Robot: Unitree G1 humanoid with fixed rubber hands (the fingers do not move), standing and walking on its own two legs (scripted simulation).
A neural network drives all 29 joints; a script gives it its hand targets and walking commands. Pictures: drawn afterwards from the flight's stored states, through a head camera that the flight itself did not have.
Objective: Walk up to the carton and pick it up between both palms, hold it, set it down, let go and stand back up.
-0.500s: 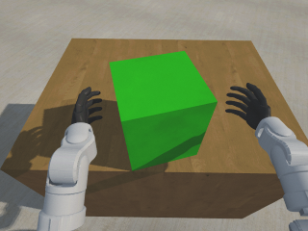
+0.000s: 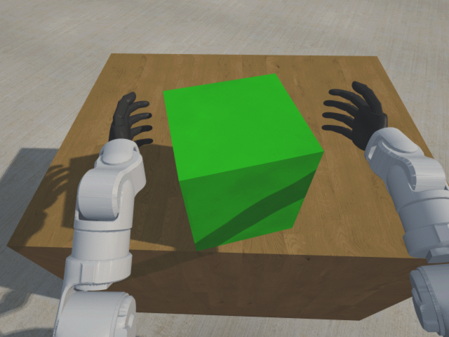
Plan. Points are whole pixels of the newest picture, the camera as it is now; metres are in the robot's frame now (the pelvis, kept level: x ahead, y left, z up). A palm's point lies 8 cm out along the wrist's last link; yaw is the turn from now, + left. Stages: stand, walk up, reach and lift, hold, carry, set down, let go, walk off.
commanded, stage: reach and lift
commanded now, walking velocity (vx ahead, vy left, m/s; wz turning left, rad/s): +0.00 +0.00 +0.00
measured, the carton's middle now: (234, 166) +0.42 +0.03 +0.05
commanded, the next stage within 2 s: none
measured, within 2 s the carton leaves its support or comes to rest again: neither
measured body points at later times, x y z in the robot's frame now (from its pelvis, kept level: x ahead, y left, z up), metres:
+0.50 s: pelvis +0.01 +0.00 +0.00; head +0.05 +0.00 +0.45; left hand +0.43 +0.21 +0.18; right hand +0.49 -0.17 +0.18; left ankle +0.04 +0.17 -0.74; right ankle +0.02 -0.08 -0.74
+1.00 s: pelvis +0.01 +0.00 +0.00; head +0.07 +0.00 +0.45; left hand +0.41 +0.23 +0.09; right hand +0.49 -0.18 +0.12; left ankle +0.04 +0.17 -0.74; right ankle +0.02 -0.08 -0.74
